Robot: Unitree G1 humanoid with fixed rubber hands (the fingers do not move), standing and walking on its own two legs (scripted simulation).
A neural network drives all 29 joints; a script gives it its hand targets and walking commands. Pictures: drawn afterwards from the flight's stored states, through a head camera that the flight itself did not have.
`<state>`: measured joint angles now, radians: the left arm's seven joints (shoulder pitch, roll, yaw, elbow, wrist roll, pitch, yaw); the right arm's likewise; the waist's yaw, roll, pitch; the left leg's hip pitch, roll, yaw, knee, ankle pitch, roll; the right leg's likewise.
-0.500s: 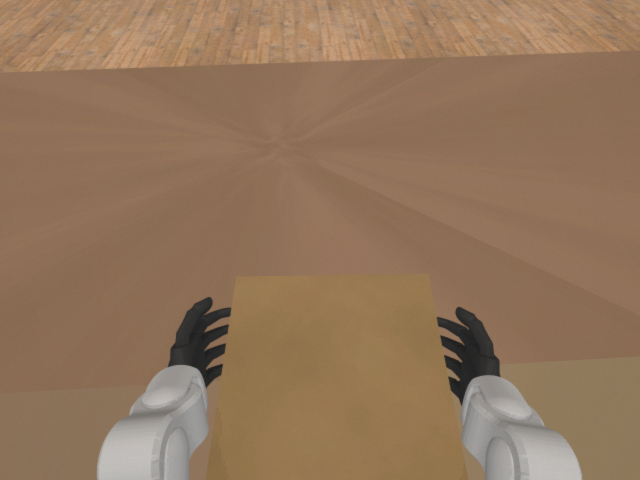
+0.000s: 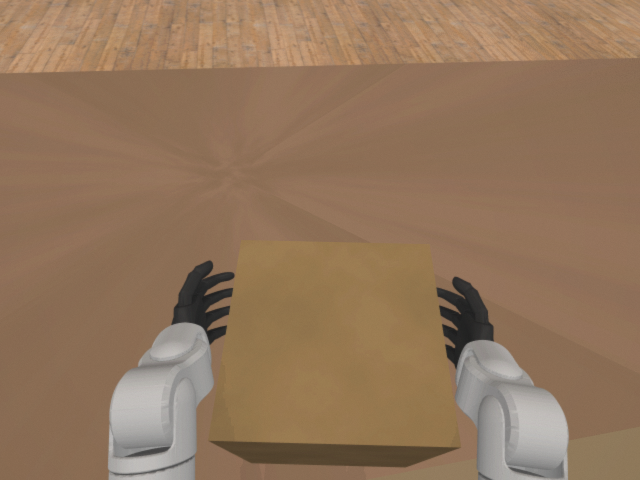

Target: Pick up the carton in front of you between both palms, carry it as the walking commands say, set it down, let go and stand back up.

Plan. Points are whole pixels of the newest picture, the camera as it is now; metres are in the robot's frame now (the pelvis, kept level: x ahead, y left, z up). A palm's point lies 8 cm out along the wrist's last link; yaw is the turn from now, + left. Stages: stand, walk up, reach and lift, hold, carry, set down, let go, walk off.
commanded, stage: carry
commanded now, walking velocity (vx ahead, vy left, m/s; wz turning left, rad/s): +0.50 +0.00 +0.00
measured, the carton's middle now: (331, 364) +0.26 -0.01 +0.00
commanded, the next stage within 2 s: none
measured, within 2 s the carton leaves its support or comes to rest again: neither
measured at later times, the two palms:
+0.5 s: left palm (243, 131) +0.66 +0.15 +0.05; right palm (409, 136) +0.69 -0.16 +0.04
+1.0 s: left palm (245, 58) +1.00 +0.19 +0.02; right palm (372, 63) +1.01 -0.12 +0.02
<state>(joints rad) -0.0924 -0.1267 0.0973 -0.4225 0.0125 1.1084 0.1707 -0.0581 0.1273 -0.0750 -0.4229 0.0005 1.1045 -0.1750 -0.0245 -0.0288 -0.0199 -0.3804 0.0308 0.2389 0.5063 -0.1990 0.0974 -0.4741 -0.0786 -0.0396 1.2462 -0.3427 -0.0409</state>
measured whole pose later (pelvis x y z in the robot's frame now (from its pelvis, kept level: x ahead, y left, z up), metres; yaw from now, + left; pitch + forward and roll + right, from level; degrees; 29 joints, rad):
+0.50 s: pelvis +0.34 -0.03 -0.02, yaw +3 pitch +5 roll +1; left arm -0.45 -0.16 0.29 -0.07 0.02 0.95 0.17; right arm -0.44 0.14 -0.28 -0.09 -0.03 0.99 -0.20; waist 0.04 0.01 0.06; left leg -0.44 0.00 0.01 1.26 -0.44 0.04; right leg -0.45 0.01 -0.16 0.60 -0.13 -0.13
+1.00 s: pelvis +0.68 +0.01 -0.06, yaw +7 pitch +5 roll -1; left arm -0.40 -0.16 0.30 -0.08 0.09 0.93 0.19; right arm -0.38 0.16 -0.23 -0.09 -0.02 0.98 -0.19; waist -0.09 0.01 -0.01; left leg -0.38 -0.10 0.07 0.54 -0.14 0.14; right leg -0.58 -0.02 0.01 1.15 -0.44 -0.01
